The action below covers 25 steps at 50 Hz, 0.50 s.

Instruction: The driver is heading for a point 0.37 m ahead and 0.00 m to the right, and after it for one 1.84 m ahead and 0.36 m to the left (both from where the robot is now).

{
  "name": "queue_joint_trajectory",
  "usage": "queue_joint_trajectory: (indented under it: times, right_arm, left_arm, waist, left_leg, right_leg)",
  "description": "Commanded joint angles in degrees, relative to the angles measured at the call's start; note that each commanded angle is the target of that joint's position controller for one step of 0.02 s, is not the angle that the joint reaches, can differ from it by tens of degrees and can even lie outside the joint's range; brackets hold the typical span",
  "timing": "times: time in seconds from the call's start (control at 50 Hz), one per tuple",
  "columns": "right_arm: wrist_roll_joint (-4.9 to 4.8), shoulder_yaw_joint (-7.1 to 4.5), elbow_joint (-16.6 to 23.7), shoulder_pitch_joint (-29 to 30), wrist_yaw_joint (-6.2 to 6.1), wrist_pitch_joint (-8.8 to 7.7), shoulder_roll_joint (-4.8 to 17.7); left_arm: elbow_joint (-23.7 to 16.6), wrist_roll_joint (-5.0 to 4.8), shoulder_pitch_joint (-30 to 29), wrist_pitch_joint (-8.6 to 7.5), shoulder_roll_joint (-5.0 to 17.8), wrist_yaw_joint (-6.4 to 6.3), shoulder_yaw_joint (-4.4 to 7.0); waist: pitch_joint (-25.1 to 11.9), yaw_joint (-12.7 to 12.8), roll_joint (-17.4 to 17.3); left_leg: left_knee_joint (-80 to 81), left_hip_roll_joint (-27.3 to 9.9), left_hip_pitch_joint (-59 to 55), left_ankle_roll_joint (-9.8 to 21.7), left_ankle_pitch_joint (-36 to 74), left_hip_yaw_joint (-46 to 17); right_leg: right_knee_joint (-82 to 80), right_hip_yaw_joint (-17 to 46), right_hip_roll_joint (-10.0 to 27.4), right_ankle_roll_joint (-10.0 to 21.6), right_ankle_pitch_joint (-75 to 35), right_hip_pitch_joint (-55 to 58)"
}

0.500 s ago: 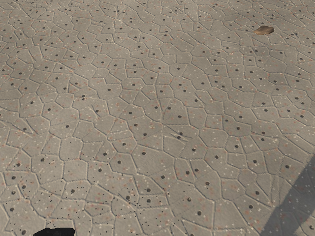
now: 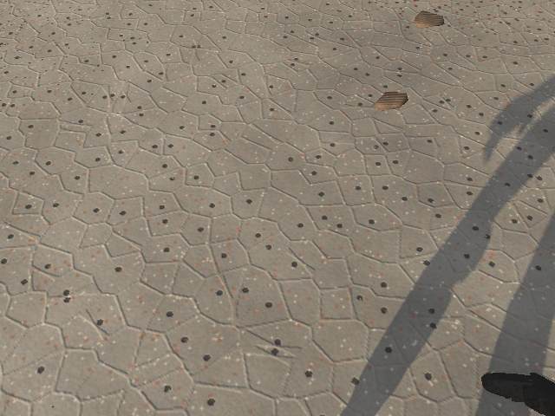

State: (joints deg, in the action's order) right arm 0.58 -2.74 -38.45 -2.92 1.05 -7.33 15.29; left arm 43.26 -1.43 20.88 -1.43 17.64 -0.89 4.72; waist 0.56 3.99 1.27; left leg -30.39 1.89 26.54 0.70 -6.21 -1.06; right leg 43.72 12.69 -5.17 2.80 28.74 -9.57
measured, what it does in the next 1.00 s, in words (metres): walks ahead: right foot, then left foot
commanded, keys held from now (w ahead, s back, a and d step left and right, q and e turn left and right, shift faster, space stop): w+e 0.12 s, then w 0.14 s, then q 0.74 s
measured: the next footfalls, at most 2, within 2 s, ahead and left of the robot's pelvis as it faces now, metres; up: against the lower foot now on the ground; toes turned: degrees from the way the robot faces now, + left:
right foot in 0.42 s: +0.37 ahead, -0.17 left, +0.00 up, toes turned -7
left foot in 0.86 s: +0.34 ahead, +0.08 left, +0.00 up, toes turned +10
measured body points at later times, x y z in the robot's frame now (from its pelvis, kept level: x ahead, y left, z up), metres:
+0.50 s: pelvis +0.23 -0.04 +0.00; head +0.28 -0.06 +0.45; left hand +0.50 +0.15 -0.06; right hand +0.21 -0.33 -0.13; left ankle +0.11 +0.12 -0.67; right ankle +0.33 -0.17 -0.72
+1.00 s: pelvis +0.29 -0.01 +0.02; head +0.33 +0.03 +0.46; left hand +0.40 +0.30 -0.11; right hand +0.47 -0.28 -0.07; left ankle +0.30 +0.08 -0.72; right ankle +0.32 -0.16 -0.64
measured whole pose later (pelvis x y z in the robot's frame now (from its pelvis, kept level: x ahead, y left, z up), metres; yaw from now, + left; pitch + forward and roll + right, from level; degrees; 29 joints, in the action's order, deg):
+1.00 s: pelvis +0.29 -0.01 +0.02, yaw +11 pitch +2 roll -3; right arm 0.3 -3.9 -40.1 -12.3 -0.6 1.1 17.2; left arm 45.4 0.5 4.5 1.5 17.9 -2.5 5.3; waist 2.5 -0.9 1.7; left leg -30.3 0.3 19.1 3.0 -13.2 -1.1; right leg 61.7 -0.4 0.6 -2.8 25.4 -31.1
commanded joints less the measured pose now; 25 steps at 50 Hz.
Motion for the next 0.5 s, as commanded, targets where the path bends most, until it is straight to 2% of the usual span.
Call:
queue_joint_trajectory:
  times: [0.02, 0.04, 0.06, 0.08, 0.1, 0.14, 0.2, 0.26, 0.3, 0.34, 0.36, 0.38, 0.4, 0.42, 0.44, 0.46, 0.48, 0.5]
  right_arm:
    - [-0.66, -3.69, 0.19, -16.28, -0.38, 0.41, 10.04]
    - [-0.54, -3.04, 0.55, -13.67, -0.69, 1.01, 8.04]
    - [-0.19, -2.52, 0.33, -11.21, -0.75, 1.34, 6.93]
    - [0.09, -2.07, -0.06, -9.72, -0.87, 1.36, 5.71]
    - [0.23, -1.97, -0.40, -9.00, -0.92, 1.24, 5.50]
    - [-0.18, -2.20, -1.49, -9.53, -0.79, 0.70, 5.86]
    - [-0.17, -2.84, -3.53, -11.17, -0.52, 0.35, 7.97]
    - [-0.92, -2.97, -4.77, -11.26, -0.44, 0.90, 9.15]
    - [-1.66, -2.84, -6.14, -12.94, -0.58, 1.74, 9.76]
    - [-2.08, -2.99, -7.76, -15.90, -0.59, 2.65, 11.09]
    - [-2.27, -3.11, -8.21, -16.16, -0.67, 3.02, 11.69]
    - [-2.49, -3.19, -8.41, -15.64, -0.81, 3.32, 12.09]
    - [-2.77, -3.07, -8.32, -14.34, -1.01, 3.50, 11.99]
    - [-2.51, -2.50, -8.43, -14.90, -1.06, 3.31, 10.41]
    - [-0.54, -0.99, -6.48, -14.59, -1.05, 2.84, 6.64]
    - [-0.35, 0.93, -7.68, -25.05, -0.69, 2.94, 1.44]
    - [-1.97, -0.82, -9.00, -24.09, -0.88, 3.55, 8.09]
    - [-3.05, -1.66, -7.37, -18.68, -1.08, 4.19, 9.99]
  left_arm:
    - [-5.73, -1.12, 2.08, -1.43, 7.32, 0.07, 0.51]
    - [-6.55, -0.54, -2.85, -1.06, 8.43, 0.10, 0.88]
    - [-7.23, 0.09, -5.09, -0.88, 7.67, 0.20, 0.93]
    - [-7.54, 0.30, -5.83, -0.66, 6.89, 0.41, 1.15]
    - [-7.60, -0.08, -5.12, -0.32, 5.65, 0.70, 1.02]
    - [-8.05, -0.15, -5.40, 0.21, 3.21, 0.89, 0.48]
    - [-8.96, 0.43, -8.04, -0.02, 1.40, 0.95, -0.31]
    - [-9.58, 0.65, -12.67, -0.94, 0.59, 1.90, -1.04]
    - [-10.60, 1.23, -17.16, -1.86, -0.42, 2.52, -1.61]
    - [-11.58, 1.16, -19.51, -2.57, 0.20, 2.98, -1.38]
    - [-11.73, 1.13, -19.41, -2.81, 1.14, 3.11, -1.01]
    - [-11.22, 1.31, -17.64, -3.00, 2.35, 3.10, -0.48]
    - [-9.67, 1.80, -13.12, -3.13, 3.66, 2.85, 0.24]
    - [-7.99, 2.58, -7.85, -3.17, 6.30, 2.29, 1.27]
    - [-7.12, 4.03, -0.73, -2.94, 10.86, 1.32, 2.20]
    - [-8.10, 4.73, -1.64, -1.99, 11.98, 0.87, 1.73]
    - [-8.58, 3.45, -1.44, -0.96, 9.51, 1.06, 1.54]
    - [-8.31, 2.50, -4.52, -0.64, 7.56, 1.10, 0.87]
  waist:
    - [-12.47, -8.36, -12.84]
    - [-6.62, -8.63, -8.34]
    - [-2.62, -7.47, -5.93]
    - [-0.65, -6.23, -6.60]
    - [0.16, -5.24, -7.97]
    - [0.51, -4.99, -7.76]
    - [0.60, -5.06, -5.25]
    - [1.40, -6.12, -4.65]
    - [2.70, -7.39, -4.37]
    - [1.77, -7.95, -5.56]
    - [0.99, -7.29, -6.45]
    - [-0.34, -5.76, -7.09]
    - [-2.80, -2.76, -7.02]
    - [-6.35, -0.27, -6.10]
    - [-14.65, 1.98, 0.28]
    - [-24.81, -1.83, 13.69]
    - [-27.65, 0.84, 9.63]
    - [-19.81, 0.34, 7.81]
  left_leg:
    - [13.84, -25.14, -41.55, 12.79, -28.14, -40.56]
    - [14.12, -22.71, -34.53, 10.46, -23.88, -31.44]
    - [15.42, -20.15, -27.71, 9.64, -16.73, -24.66]
    - [16.79, -18.17, -23.41, 9.06, -11.56, -19.64]
    - [18.28, -16.85, -20.32, 8.66, -8.46, -15.68]
    - [20.52, -16.21, -18.24, 9.74, -3.48, -10.81]
    - [22.16, -16.73, -19.54, 11.57, 3.27, -6.46]
    - [22.50, -15.03, -20.28, 10.64, 7.37, -0.79]
    - [20.62, -13.67, -19.12, 9.85, 15.30, 0.99]
    - [17.32, -14.36, -21.88, 8.99, 22.20, -0.02]
    - [15.05, -14.71, -23.40, 8.20, 24.21, -0.77]
    - [12.17, -14.60, -24.37, 7.08, 25.62, -1.44]
    - [7.55, -13.30, -23.70, 5.57, 28.73, -1.03]
    - [0.52, -10.51, -20.37, 3.34, 27.46, 0.13]
    - [-13.69, -6.42, -10.01, 0.00, 7.86, 2.35]
    - [-32.70, -0.94, 4.44, -3.57, -34.84, -0.33]
    - [-39.02, -2.31, 5.47, -3.87, -35.91, -5.99]
    - [-40.79, -3.89, 10.28, -3.86, -33.42, -4.43]
  right_leg:
    - [31.08, -1.58, 4.33, -1.56, 1.75, -36.29]
    - [31.81, -4.01, 6.25, -1.87, -2.79, -36.47]
    - [29.62, -4.90, 7.94, -2.10, -6.16, -34.90]
    - [27.00, -4.91, 9.66, -2.11, -8.46, -33.04]
    - [25.50, -5.53, 10.71, -2.17, -9.73, -30.59]
    - [22.73, -6.57, 11.24, -2.60, -11.44, -29.71]
    - [14.25, -6.20, 11.13, -3.20, -16.68, -30.98]
    - [2.36, -8.83, 10.65, -2.97, -25.07, -28.47]
    - [-5.09, -12.15, 9.29, -2.92, -28.36, -24.04]
    - [-9.38, -12.90, 7.35, -2.50, -28.46, -21.06]
    - [-11.48, -12.48, 6.65, -1.89, -27.78, -19.49]
    - [-14.09, -12.24, 5.91, -1.14, -28.07, -16.30]
    - [-17.81, -13.10, 4.69, 0.01, -31.96, -9.08]
    - [-19.48, -12.78, 5.66, 1.61, -40.33, 1.00]
    - [-13.97, -3.48, 16.84, 5.02, -65.26, 17.10]
    - [-11.59, 12.53, 32.90, 15.58, -78.44, 31.91]
    - [-14.08, 12.31, 30.89, 15.76, -68.57, 27.35]
    - [-16.34, 6.14, 27.50, 13.82, -61.26, 22.07]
